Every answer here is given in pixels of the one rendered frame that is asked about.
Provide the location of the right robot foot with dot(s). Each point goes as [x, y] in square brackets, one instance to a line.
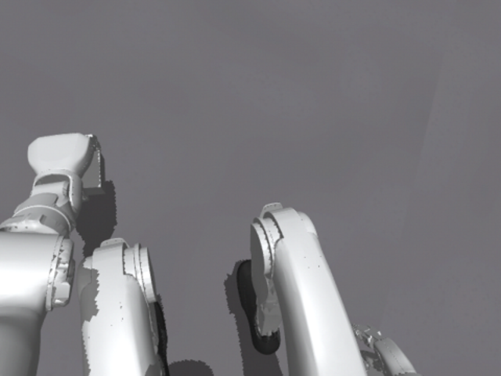
[264, 344]

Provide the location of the left robot foot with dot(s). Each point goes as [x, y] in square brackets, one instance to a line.
[162, 344]

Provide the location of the left robot hand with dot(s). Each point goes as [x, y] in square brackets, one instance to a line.
[72, 152]

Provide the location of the right robot hand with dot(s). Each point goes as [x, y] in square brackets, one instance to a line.
[388, 359]

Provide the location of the small box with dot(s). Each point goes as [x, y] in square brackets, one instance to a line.
[94, 178]

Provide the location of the left robot arm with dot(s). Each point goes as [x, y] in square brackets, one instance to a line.
[36, 266]

